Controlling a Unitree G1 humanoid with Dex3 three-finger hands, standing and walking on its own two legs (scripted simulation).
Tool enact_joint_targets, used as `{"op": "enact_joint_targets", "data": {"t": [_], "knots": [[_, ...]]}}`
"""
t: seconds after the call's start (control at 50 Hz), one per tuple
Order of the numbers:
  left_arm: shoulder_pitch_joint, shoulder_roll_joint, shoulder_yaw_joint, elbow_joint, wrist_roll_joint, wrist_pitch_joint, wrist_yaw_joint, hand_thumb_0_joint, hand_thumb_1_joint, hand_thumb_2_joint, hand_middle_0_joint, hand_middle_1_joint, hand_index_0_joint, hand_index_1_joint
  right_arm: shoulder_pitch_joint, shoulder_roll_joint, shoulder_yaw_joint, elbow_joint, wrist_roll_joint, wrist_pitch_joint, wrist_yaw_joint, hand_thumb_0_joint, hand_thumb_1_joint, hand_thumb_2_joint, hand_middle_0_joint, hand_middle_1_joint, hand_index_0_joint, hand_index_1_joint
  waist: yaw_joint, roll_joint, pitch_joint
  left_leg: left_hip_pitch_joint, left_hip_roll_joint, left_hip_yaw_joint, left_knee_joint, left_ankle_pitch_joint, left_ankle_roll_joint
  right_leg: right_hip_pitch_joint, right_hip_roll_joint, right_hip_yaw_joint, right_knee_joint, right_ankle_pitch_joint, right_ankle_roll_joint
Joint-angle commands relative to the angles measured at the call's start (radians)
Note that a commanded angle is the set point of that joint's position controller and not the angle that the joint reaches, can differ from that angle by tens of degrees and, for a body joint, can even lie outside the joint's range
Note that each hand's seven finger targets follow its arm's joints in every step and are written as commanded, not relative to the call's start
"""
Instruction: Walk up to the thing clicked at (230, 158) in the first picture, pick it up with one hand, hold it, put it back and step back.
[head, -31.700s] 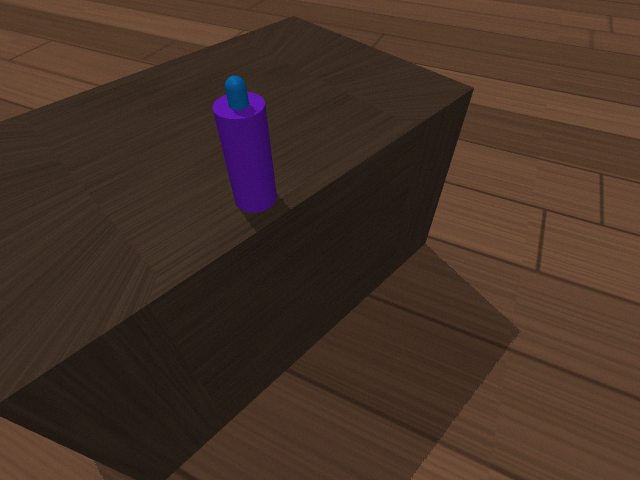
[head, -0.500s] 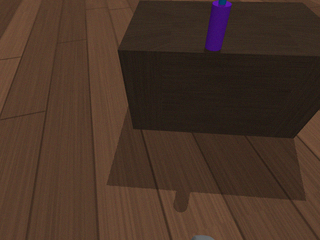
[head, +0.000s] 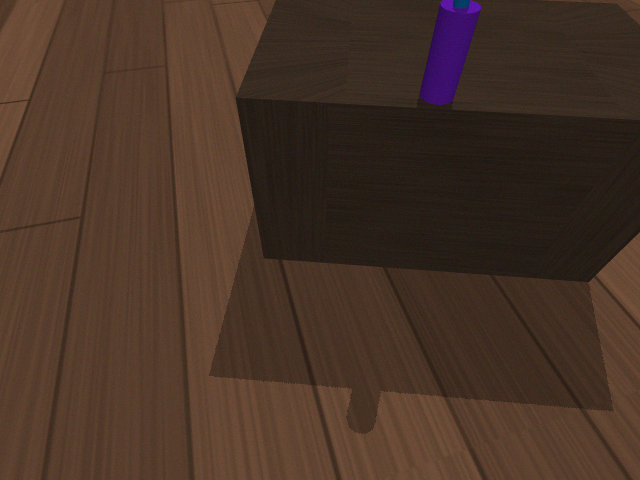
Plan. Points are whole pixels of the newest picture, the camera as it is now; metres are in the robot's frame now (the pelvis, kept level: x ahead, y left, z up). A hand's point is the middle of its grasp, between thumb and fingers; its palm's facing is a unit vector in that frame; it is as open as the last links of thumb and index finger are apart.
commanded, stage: step back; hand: right
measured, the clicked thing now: (450, 44) +1.00 -0.26 +0.07
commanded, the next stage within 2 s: stand in 0.22 s
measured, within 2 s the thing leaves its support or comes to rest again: neither
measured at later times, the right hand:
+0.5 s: hand out of the picture +0.10 -0.25 -0.13, palm faces +0.03 +0.94 -0.33, open 7.4 cm
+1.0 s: hand out of the picture +0.03 -0.26 -0.14, palm faces -0.01 +0.95 -0.32, open 7.4 cm
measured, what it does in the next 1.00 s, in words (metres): stands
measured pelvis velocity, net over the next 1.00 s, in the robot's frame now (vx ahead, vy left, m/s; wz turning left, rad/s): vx -0.02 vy -0.01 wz -0.01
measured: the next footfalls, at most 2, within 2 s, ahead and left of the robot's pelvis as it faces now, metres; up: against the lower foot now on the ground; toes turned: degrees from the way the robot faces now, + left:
none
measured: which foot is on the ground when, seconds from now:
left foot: down 0.00-1.00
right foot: down 0.00-1.00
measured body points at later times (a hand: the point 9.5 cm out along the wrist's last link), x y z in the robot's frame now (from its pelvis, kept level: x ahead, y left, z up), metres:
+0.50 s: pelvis +0.00 +0.00 +0.02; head +0.00 +0.00 +0.47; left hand +0.11 +0.30 -0.11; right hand +0.10 -0.30 -0.11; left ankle +0.01 +0.12 -0.73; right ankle -0.01 -0.13 -0.73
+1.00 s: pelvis -0.02 -0.01 +0.02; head -0.02 -0.01 +0.47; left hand +0.03 +0.30 -0.12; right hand +0.03 -0.31 -0.12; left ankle +0.01 +0.12 -0.73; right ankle -0.01 -0.13 -0.73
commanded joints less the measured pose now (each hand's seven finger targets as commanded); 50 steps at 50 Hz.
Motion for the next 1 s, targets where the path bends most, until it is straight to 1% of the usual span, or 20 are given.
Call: {"op": "enact_joint_targets", "data": {"t": [0.0, 0.02, 0.08, 0.18, 0.2, 0.28, 0.32, 0.44, 0.48, 0.58, 0.6, 0.64, 0.7, 0.72, 0.74, 0.8, 0.82, 0.86, 0.9, 0.98], "knots": [[-0.041, 0.22, 0.052, -0.049, -0.005, -0.031, 0.022, 0.0, 0.9, 0.9, -0.2, -0.3, -0.2, -0.3, -0.063, -0.221, -0.04, -0.059, 0.016, -0.029, -0.026, 0.0, -0.9, -0.9, 0.2, 0.3, 0.2, 0.3, -0.005, 0.079, -0.141, 0.076, 0.089, -0.078, -0.108, 0.425, 0.039, 0.094, -0.102, 0.101, -0.064, 0.437, -0.062], [-0.058, 0.212, 0.049, -0.052, -0.007, -0.029, 0.024, 0.0, 0.9, 0.9, -0.2, -0.3, -0.2, -0.3, -0.056, -0.223, -0.041, -0.05, 0.016, -0.029, -0.028, 0.0, -0.9, -0.9, 0.2, 0.3, 0.2, 0.3, -0.009, 0.076, -0.161, 0.107, 0.096, -0.076, -0.109, 0.506, 0.042, 0.094, -0.095, 0.086, -0.052, 0.462, -0.059], [-0.075, 0.196, 0.04, -0.042, -0.006, -0.022, 0.029, 0.0, 0.9, 0.9, -0.2, -0.3, -0.2, -0.3, -0.077, -0.225, -0.048, -0.04, 0.022, -0.024, -0.031, 0.0, -0.9, -0.9, 0.2, 0.3, 0.2, 0.3, -0.011, 0.075, -0.178, 0.171, 0.118, -0.072, -0.117, 0.593, 0.058, 0.068, -0.078, 0.059, -0.049, 0.44, -0.048], [-0.097, 0.19, 0.037, -0.025, 0.0, -0.014, 0.03, 0.0, 0.9, 0.9, -0.2, -0.3, -0.2, -0.3, -0.131, -0.214, -0.048, -0.033, 0.023, -0.017, -0.034, 0.0, -0.9, -0.9, 0.2, 0.3, 0.2, 0.3, -0.007, 0.05, -0.144, 0.146, 0.118, -0.062, -0.159, 0.47, 0.056, 0.07, -0.078, 0.063, -0.07, 0.414, -0.042], [-0.089, 0.159, 0.025, -0.003, -0.005, -0.011, 0.023, 0.0, 0.9, 0.9, -0.2, -0.3, -0.2, -0.3, -0.114, -0.223, -0.035, -0.032, 0.03, -0.023, -0.029, 0.0, -0.9, -0.9, 0.2, 0.3, 0.2, 0.3, -0.012, 0.029, -0.139, 0.146, 0.13, -0.109, -0.204, 0.476, 0.057, 0.105, -0.082, 0.07, -0.113, 0.4, -0.03], [-0.123, 0.174, 0.024, 0.005, -0.005, -0.011, 0.021, 0.0, 0.9, 0.9, -0.2, -0.3, -0.2, -0.3, -0.134, -0.212, -0.03, -0.02, 0.031, -0.03, -0.025, 0.0, -0.9, -0.9, 0.2, 0.3, 0.2, 0.3, -0.017, 0.026, -0.14, 0.203, 0.113, -0.085, -0.224, 0.506, 0.03, 0.117, -0.1, 0.078, -0.17, 0.441, -0.029], [-0.125, 0.171, 0.023, 0.011, -0.002, -0.012, 0.021, 0.0, 0.9, 0.9, -0.2, -0.3, -0.2, -0.3, -0.155, -0.204, -0.028, -0.021, 0.03, -0.03, -0.023, 0.0, -0.9, -0.9, 0.2, 0.3, 0.2, 0.3, -0.012, 0.02, -0.145, 0.221, 0.112, -0.08, -0.235, 0.481, 0.03, 0.129, -0.108, 0.077, -0.202, 0.439, -0.025], [-0.146, 0.182, 0.024, 0.025, 0.0, -0.015, 0.016, 0.0, 0.9, 0.9, -0.2, -0.3, -0.2, -0.3, -0.155, -0.204, -0.025, -0.005, 0.028, -0.027, -0.018, 0.0, -0.9, -0.9, 0.2, 0.3, 0.2, 0.3, -0.021, 0.027, -0.107, 0.193, 0.104, -0.073, -0.295, 0.318, 0.017, 0.133, -0.114, 0.088, -0.268, 0.33, -0.023], [-0.149, 0.185, 0.026, 0.03, 0.001, -0.017, 0.014, 0.0, 0.9, 0.9, -0.2, -0.3, -0.2, -0.3, -0.154, -0.201, -0.023, -0.003, 0.029, -0.03, -0.016, 0.0, -0.9, -0.9, 0.2, 0.3, 0.2, 0.3, -0.021, 0.026, -0.119, 0.203, 0.108, -0.074, -0.303, 0.339, 0.016, 0.142, -0.117, 0.086, -0.265, 0.343, -0.026], [-0.149, 0.18, 0.022, 0.041, 0.001, -0.017, 0.011, 0.0, 0.9, 0.9, -0.2, -0.3, -0.2, -0.3, -0.129, -0.197, -0.016, 0.014, 0.029, -0.027, -0.014, 0.0, -0.9, -0.9, 0.2, 0.3, 0.2, 0.3, -0.03, 0.025, -0.069, 0.178, 0.105, -0.08, -0.334, 0.217, 0.012, 0.102, -0.112, 0.094, -0.3, 0.23, -0.025], [-0.143, 0.178, 0.024, 0.04, 0.002, -0.017, 0.01, 0.0, 0.9, 0.9, -0.2, -0.3, -0.2, -0.3, -0.138, -0.208, -0.019, 0.014, 0.026, -0.027, -0.015, 0.0, -0.9, -0.9, 0.2, 0.3, 0.2, 0.3, -0.021, 0.037, -0.074, 0.172, 0.105, -0.081, -0.333, 0.202, 0.014, 0.107, -0.113, 0.095, -0.307, 0.227, -0.025], [-0.121, 0.179, 0.023, 0.051, 0.003, -0.014, 0.008, 0.0, 0.9, 0.9, -0.2, -0.3, -0.2, -0.3, -0.132, -0.208, -0.019, 0.017, 0.025, -0.024, -0.014, 0.0, -0.9, -0.9, 0.2, 0.3, 0.2, 0.3, -0.021, 0.022, -0.045, 0.163, 0.099, -0.086, -0.347, 0.102, 0.012, 0.062, -0.107, 0.099, -0.325, 0.138, -0.024], [-0.116, 0.187, 0.023, 0.053, 0.004, -0.012, 0.007, 0.0, 0.9, 0.9, -0.2, -0.3, -0.2, -0.3, -0.12, -0.204, -0.018, 0.02, 0.025, -0.021, -0.009, 0.0, -0.9, -0.9, 0.2, 0.3, 0.2, 0.3, -0.02, 0.01, -0.03, 0.15, 0.093, -0.091, -0.348, 0.058, 0.012, 0.029, -0.108, 0.108, -0.343, 0.054, -0.027], [-0.115, 0.189, 0.025, 0.056, 0.005, -0.011, 0.006, 0.0, 0.9, 0.9, -0.2, -0.3, -0.2, -0.3, -0.095, -0.202, -0.017, 0.026, 0.024, -0.02, -0.008, 0.0, -0.9, -0.9, 0.2, 0.3, 0.2, 0.3, -0.03, 0.013, -0.011, 0.135, 0.093, -0.097, -0.359, 0.002, 0.011, 0.001, -0.103, 0.112, -0.348, -0.001, -0.028], [-0.118, 0.187, 0.024, 0.051, 0.007, -0.01, 0.004, 0.0, 0.9, 0.9, -0.2, -0.3, -0.2, -0.3, -0.095, -0.209, -0.019, 0.024, 0.022, -0.022, -0.009, 0.0, -0.9, -0.9, 0.2, 0.3, 0.2, 0.3, -0.028, 0.028, -0.026, 0.13, 0.098, -0.099, -0.357, 0.013, 0.014, 0.024, -0.105, 0.11, -0.337, 0.034, -0.033], [-0.102, 0.185, 0.025, 0.052, 0.006, -0.008, 0.002, 0.0, 0.9, 0.9, -0.2, -0.3, -0.2, -0.3, -0.088, -0.215, -0.018, 0.026, 0.02, -0.02, -0.009, 0.0, -0.9, -0.9, 0.2, 0.3, 0.2, 0.3, -0.022, 0.035, -0.017, 0.096, 0.097, -0.111, -0.367, -0.043, 0.016, 0.016, -0.1, 0.11, -0.331, 0.001, -0.034], [-0.095, 0.187, 0.025, 0.053, 0.005, -0.011, 0.002, 0.0, 0.9, 0.9, -0.2, -0.3, -0.2, -0.3, -0.083, -0.212, -0.018, 0.025, 0.02, -0.021, -0.009, 0.0, -0.9, -0.9, 0.2, 0.3, 0.2, 0.3, -0.022, 0.028, -0.041, 0.11, 0.101, -0.109, -0.359, -0.006, 0.02, 0.036, -0.105, 0.112, -0.324, 0.038, -0.037], [-0.084, 0.187, 0.024, 0.053, 0.005, -0.011, 0.002, 0.0, 0.9, 0.9, -0.2, -0.3, -0.2, -0.3, -0.088, -0.211, -0.018, 0.02, 0.021, -0.022, -0.008, 0.0, -0.9, -0.9, 0.2, 0.3, 0.2, 0.3, -0.018, 0.006, -0.031, 0.118, 0.095, -0.106, -0.346, 0.005, 0.019, 0.004, -0.103, 0.116, -0.331, 0.001, -0.035], [-0.094, 0.187, 0.023, 0.05, 0.004, -0.014, 0.001, 0.0, 0.9, 0.9, -0.2, -0.3, -0.2, -0.3, -0.058, -0.208, -0.015, 0.027, 0.021, -0.023, -0.009, 0.0, -0.9, -0.9, 0.2, 0.3, 0.2, 0.3, -0.03, 0.006, -0.045, 0.12, 0.097, -0.106, -0.339, 0.036, 0.022, 0.024, -0.111, 0.121, -0.328, 0.041, -0.038], [-0.085, 0.186, 0.019, 0.046, 0.002, -0.015, 0.003, 0.0, 0.9, 0.9, -0.2, -0.3, -0.2, -0.3, -0.058, -0.206, -0.011, 0.026, 0.022, -0.024, -0.009, 0.0, -0.9, -0.9, 0.2, 0.3, 0.2, 0.3, -0.026, 0.009, -0.052, 0.13, 0.096, -0.104, -0.329, 0.091, 0.019, 0.027, -0.11, 0.115, -0.321, 0.083, -0.032]]}}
